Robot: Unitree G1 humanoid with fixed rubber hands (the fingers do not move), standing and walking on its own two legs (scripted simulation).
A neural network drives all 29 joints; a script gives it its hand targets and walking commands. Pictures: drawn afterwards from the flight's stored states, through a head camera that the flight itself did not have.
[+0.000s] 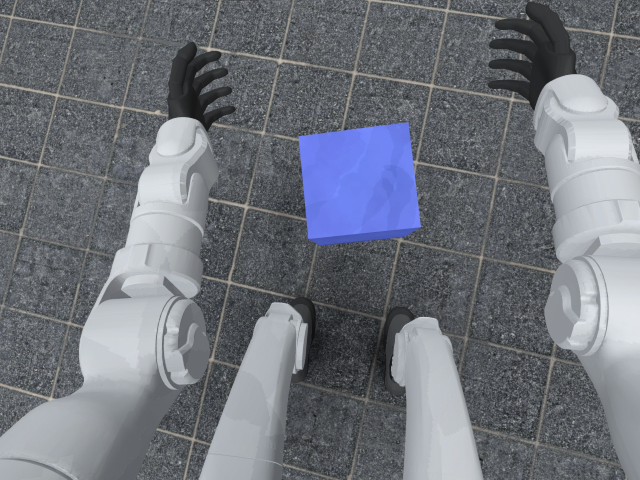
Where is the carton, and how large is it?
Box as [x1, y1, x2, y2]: [299, 122, 420, 245]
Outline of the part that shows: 407,122 299,136 307,230 309,239 322,245 400,237 420,227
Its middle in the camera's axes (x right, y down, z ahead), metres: +0.09 -0.10 +0.86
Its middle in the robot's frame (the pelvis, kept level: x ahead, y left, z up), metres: +0.49 +0.02 -0.51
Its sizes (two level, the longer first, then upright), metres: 0.210 0.200 0.250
